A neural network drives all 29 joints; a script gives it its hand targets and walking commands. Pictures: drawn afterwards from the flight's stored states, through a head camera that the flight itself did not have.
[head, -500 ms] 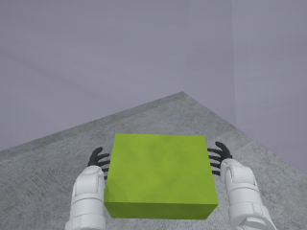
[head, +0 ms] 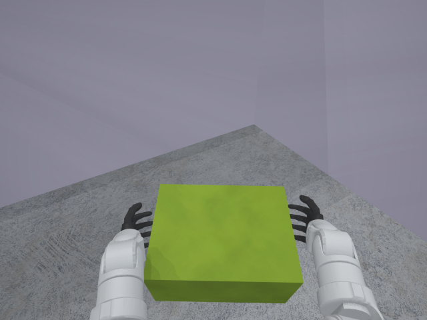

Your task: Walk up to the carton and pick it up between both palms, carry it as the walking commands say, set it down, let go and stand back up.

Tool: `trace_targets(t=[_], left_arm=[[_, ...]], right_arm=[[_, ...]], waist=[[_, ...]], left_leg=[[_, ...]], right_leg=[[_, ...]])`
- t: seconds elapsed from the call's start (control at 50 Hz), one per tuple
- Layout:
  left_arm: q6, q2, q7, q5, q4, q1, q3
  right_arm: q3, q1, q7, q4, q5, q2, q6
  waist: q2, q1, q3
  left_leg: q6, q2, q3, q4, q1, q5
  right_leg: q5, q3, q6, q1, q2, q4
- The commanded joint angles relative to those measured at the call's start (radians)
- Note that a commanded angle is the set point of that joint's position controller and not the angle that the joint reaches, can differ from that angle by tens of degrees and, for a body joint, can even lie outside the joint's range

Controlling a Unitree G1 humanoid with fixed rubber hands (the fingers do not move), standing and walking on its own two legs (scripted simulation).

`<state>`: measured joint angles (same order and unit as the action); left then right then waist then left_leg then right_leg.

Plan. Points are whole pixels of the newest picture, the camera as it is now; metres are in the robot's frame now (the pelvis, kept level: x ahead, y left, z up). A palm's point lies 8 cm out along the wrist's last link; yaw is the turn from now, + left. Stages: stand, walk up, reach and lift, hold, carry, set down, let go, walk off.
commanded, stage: hold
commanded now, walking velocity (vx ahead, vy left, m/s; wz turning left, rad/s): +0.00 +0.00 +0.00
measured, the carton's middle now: (221, 242) +0.32 -0.01 -0.02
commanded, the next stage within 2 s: carry in 0.12 s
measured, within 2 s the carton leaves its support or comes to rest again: neither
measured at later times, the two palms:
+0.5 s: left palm (140, 230) +0.26 +0.14 +0.10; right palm (342, 232) +0.25 -0.22 +0.09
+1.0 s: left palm (134, 292) +0.17 +0.14 +0.07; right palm out of the picture +0.08 -0.21 +0.09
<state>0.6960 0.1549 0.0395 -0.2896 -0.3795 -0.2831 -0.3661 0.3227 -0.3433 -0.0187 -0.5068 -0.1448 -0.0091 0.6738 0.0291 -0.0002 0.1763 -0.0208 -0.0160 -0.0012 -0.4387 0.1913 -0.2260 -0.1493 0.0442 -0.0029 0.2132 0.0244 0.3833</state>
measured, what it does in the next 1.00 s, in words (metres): walks backwards: left foot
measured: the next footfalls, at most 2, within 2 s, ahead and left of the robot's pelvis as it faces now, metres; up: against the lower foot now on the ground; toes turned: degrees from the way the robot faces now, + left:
left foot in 0.84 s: -0.06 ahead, +0.10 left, +0.00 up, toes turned -6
right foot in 1.18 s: -0.15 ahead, -0.12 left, +0.00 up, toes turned -26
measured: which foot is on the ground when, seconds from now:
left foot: down 0.00-0.54, up 0.56-0.82, down 0.84-1.00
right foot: down 0.00-0.84, up 0.86-1.00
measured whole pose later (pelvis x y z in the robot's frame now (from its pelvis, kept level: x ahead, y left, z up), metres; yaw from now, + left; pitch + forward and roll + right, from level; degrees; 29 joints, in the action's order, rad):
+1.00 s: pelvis -0.13 +0.03 -0.02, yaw -14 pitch +1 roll -4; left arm 1.19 0.13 0.15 -0.08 0.45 -0.15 -0.18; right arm 0.26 -0.17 -0.15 0.41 -0.06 -0.14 1.17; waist -0.01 0.00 0.03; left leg -0.05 0.08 0.11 -0.71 0.38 -0.36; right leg -0.41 0.00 -0.02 0.65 0.03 1.34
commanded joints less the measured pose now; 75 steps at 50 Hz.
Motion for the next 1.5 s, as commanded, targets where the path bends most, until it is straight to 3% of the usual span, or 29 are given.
trace_targets(t=[0.0, 0.08, 0.1, 0.16, 0.28, 0.32, 0.36, 0.4, 0.46, 0.48, 0.52, 0.54, 0.58, 0.62, 0.76, 0.78, 0.82, 0.84, 0.9, 1.1, 1.12, 1.16, 1.18, 1.22, 1.28, 1.42, 1.44, 1.46, 1.48], left_arm=[[-0.018, 0.872, -0.408, 0.294, 0.053, -0.551, 0.602], [-0.021, 0.882, -0.412, 0.291, 0.044, -0.562, 0.613], [-0.019, 0.845, -0.396, 0.352, 0.101, -0.691, 0.648], [-0.009, 0.824, -0.360, 0.401, 0.186, -0.918, 0.715], [0.200, 0.888, -0.272, 0.515, 0.510, -0.574, 0.835], [0.276, 0.895, -0.217, 0.597, 0.727, -0.644, 0.902], [0.360, 0.863, -0.164, 0.582, 0.721, -0.616, 0.902], [0.418, 0.801, -0.136, 0.537, 0.635, -0.522, 0.875], [0.481, 0.856, -0.142, 0.545, 0.694, -0.298, 0.864], [0.499, 0.852, -0.141, 0.549, 0.704, -0.318, 0.850], [0.499, 0.824, -0.140, 0.556, 0.747, -0.294, 0.842], [0.503, 0.829, -0.144, 0.564, 0.755, -0.294, 0.847], [0.496, 0.849, -0.147, 0.573, 0.845, -0.290, 0.877], [0.486, 0.914, -0.148, 0.597, 0.918, -0.368, 0.912], [0.474, 0.893, -0.112, 0.589, 0.981, -0.248, 0.924], [0.482, 0.865, -0.108, 0.580, 0.944, -0.223, 0.925], [0.497, 0.849, -0.106, 0.574, 0.970, -0.232, 0.961], [0.497, 0.852, -0.110, 0.567, 0.935, -0.251, 0.950], [0.495, 0.884, -0.118, 0.587, 0.937, -0.324, 0.981], [0.505, 0.828, -0.119, 0.576, 0.911, -0.266, 0.946], [0.500, 0.834, -0.129, 0.582, 0.923, -0.263, 0.946], [0.487, 0.838, -0.142, 0.561, 0.861, -0.210, 0.894], [0.482, 0.834, -0.149, 0.554, 0.846, -0.163, 0.891], [0.477, 0.847, -0.160, 0.554, 0.874, -0.204, 0.895], [0.449, 0.875, -0.170, 0.561, 0.917, -0.245, 0.905], [0.445, 0.857, -0.144, 0.560, 0.972, -0.237, 0.932], [0.452, 0.860, -0.139, 0.563, 0.962, -0.237, 0.950], [0.456, 0.885, -0.139, 0.563, 0.979, -0.249, 0.955], [0.459, 0.863, -0.140, 0.563, 0.989, -0.278, 0.958]], right_arm=[[-0.597, -0.593, 0.407, 0.233, 0.193, -1.043, 0.013], [-0.584, -0.561, 0.406, 0.218, 0.179, -1.036, 0.014], [-0.598, -0.590, 0.379, 0.205, 0.185, -1.034, 0.007], [-0.687, -0.896, 0.337, 0.350, 0.261, -1.033, 0.014], [-0.822, -0.534, 0.240, 0.659, 0.382, -1.102, 0.203], [-0.849, -0.607, 0.183, 0.869, 0.457, -1.075, 0.269], [-0.820, -0.562, 0.142, 0.829, 0.446, -1.031, 0.350], [-0.803, -0.452, 0.107, 0.748, 0.389, -0.989, 0.413], [-0.852, -0.306, 0.093, 0.897, 0.410, -1.031, 0.480], [-0.854, -0.343, 0.088, 0.942, 0.421, -1.024, 0.497], [-0.864, -0.296, 0.080, 0.944, 0.415, -1.033, 0.508], [-0.872, -0.327, 0.080, 0.947, 0.433, -1.044, 0.516], [-0.901, -0.324, 0.093, 0.999, 0.470, -1.087, 0.511], [-0.939, -0.428, 0.099, 1.092, 0.506, -1.136, 0.498], [-0.935, -0.285, 0.106, 1.131, 0.521, -1.077, 0.501], [-0.904, -0.219, 0.105, 1.079, 0.492, -1.046, 0.510], [-0.877, -0.148, 0.117, 1.036, 0.474, -0.998, 0.514], [-0.888, -0.202, 0.123, 1.054, 0.483, -1.014, 0.507], [-0.877, -0.208, 0.140, 1.037, 0.457, -1.019, 0.511], [-0.879, -0.158, 0.126, 0.989, 0.442, -0.992, 0.509], [-0.899, -0.159, 0.127, 0.993, 0.449, -0.997, 0.508], [-0.950, -0.225, 0.125, 1.047, 0.459, -1.017, 0.503], [-0.971, -0.235, 0.125, 1.045, 0.468, -1.027, 0.503], [-0.960, -0.241, 0.132, 1.003, 0.471, -1.053, 0.505], [-1.013, -0.336, 0.138, 1.088, 0.510, -1.085, 0.481], [-0.967, -0.228, 0.138, 1.062, 0.500, -1.058, 0.481], [-0.956, -0.199, 0.141, 1.039, 0.497, -1.054, 0.486], [-0.969, -0.268, 0.145, 1.079, 0.516, -1.074, 0.479], [-0.936, -0.232, 0.149, 1.050, 0.499, -1.049, 0.480]], waist=[[-0.096, 0.046, 0.166], [-0.047, 0.036, 0.148], [-0.113, -0.007, 0.169], [-0.124, -0.008, 0.110], [-0.144, -0.010, 0.213], [0.008, -0.012, 0.255], [0.215, -0.006, 0.277], [0.157, 0.000, 0.251], [0.022, 0.031, 0.161], [-0.060, 0.022, 0.149], [-0.327, 0.002, 0.211], [-0.311, -0.002, 0.204], [-0.167, 0.001, 0.223], [-0.181, 0.006, 0.229], [-0.198, 0.015, 0.394], [-0.163, -0.007, 0.395], [0.367, 0.010, 0.345], [0.256, 0.014, 0.231], [0.075, 0.018, 0.120], [0.228, 0.010, 0.287], [0.090, 0.023, 0.286], [-0.412, 0.010, 0.231], [-0.429, 0.007, 0.208], [-0.232, 0.007, 0.187], [-0.263, 0.013, 0.220], [-0.288, 0.006, 0.313], [-0.138, -0.001, 0.312], [0.197, 0.005, 0.270], [0.298, 0.010, 0.134]], left_leg=[[-0.002, -0.039, -0.060, 0.159, -0.105, 0.187], [0.004, -0.043, -0.054, 0.165, -0.074, 0.153], [0.022, 0.164, -0.054, -0.036, 0.016, 0.141], [0.021, 0.142, -0.026, -0.087, 0.102, 0.008], [0.007, 0.132, 0.002, -0.165, 0.038, 0.072], [-0.052, 0.249, -0.113, -0.110, -0.054, 0.313], [-0.189, 0.435, -0.218, -0.054, -0.103, 0.600], [-0.226, 0.420, -0.135, -0.072, 0.022, 0.521], [-0.072, 0.292, 0.059, -0.260, 0.173, 0.371], [-0.021, 0.217, 0.102, -0.344, 0.164, 0.245], [0.080, 0.042, 0.089, -0.610, 0.508, -0.391], [0.078, 0.046, 0.022, -0.716, 0.522, -0.417], [0.062, 0.041, -0.003, -0.700, 0.435, -0.325], [0.057, 0.012, 0.011, -0.639, 0.393, -0.274], [0.027, 0.027, 0.032, -0.140, -0.006, -0.150], [0.010, 0.081, 0.050, 0.026, -0.136, -0.016], [-0.156, 0.592, -0.365, 0.075, -0.223, 0.380], [-0.214, 0.615, -0.249, 0.076, -0.070, 0.565], [-0.156, 0.401, 0.054, 0.007, 0.046, 0.535], [-0.118, 0.416, 0.111, -0.250, -0.081, 0.621], [-0.080, 0.368, 0.154, -0.347, 0.000, 0.467], [0.050, 0.137, 0.149, -0.581, 0.449, -0.408], [0.060, 0.103, 0.013, -0.730, 0.487, -0.484], [0.055, 0.104, -0.023, -0.772, 0.413, -0.343], [0.039, 0.043, 0.027, -0.671, 0.334, -0.239], [-0.008, 0.017, 0.136, 0.018, -0.255, -0.175], [-0.022, 0.145, 0.036, 0.194, -0.328, -0.264], [-0.093, 0.490, -0.275, 0.220, -0.206, -0.337], [-0.173, 0.650, -0.280, 0.250, -0.009, -0.115]], right_leg=[[0.114, 0.027, 0.007, -0.184, 0.045, -0.066], [0.087, 0.020, 0.016, -0.201, 0.048, -0.063], [0.204, 0.069, 0.036, -0.011, -0.176, 0.088], [0.158, 0.129, 0.032, 0.125, -0.193, 0.068], [0.378, 0.181, 0.031, 0.196, -0.187, 0.151], [0.244, 0.092, -0.001, 0.293, -0.123, 0.313], [-0.357, -0.055, -0.033, 0.384, -0.031, 0.572], [-0.428, -0.074, -0.038, 0.346, -0.068, 0.667], [-0.164, -0.024, 0.031, 0.214, -0.104, 0.214], [0.101, 0.066, 0.034, 0.163, -0.110, 0.071], [1.128, 0.467, 0.152, -0.168, -0.368, 0.133], [1.129, 0.398, 0.165, -0.114, -0.365, 0.136], [0.660, 0.342, 0.136, -0.017, -0.295, 0.075], [0.429, 0.338, 0.155, 0.040, -0.252, 0.025], [0.431, 0.278, 0.095, 0.117, -0.162, 0.086], [0.343, 0.179, 0.051, 0.213, -0.104, 0.162], [-0.502, -0.051, -0.031, 0.565, 0.073, 0.604], [-0.486, -0.089, -0.025, 0.556, 0.001, 0.827], [-0.291, -0.067, -0.039, 0.502, -0.041, 1.060], [-0.194, -0.143, 0.001, 0.189, -0.082, 0.283], [-0.062, -0.090, 0.013, 0.079, -0.076, 0.116], [0.716, 0.431, 0.132, -0.132, -0.377, 0.054], [0.812, 0.474, 0.184, -0.066, -0.398, 0.071], [0.337, 0.342, 0.138, 0.081, -0.316, -0.002], [-0.040, 0.307, 0.120, 0.161, -0.254, -0.090], [-0.019, 0.153, -0.058, 0.348, -0.093, -0.154], [-0.187, 0.067, -0.091, 0.430, -0.020, -0.049], [-0.339, -0.041, -0.054, 0.489, 0.040, 0.348], [-0.441, -0.107, -0.054, 0.575, 0.030, 0.643]])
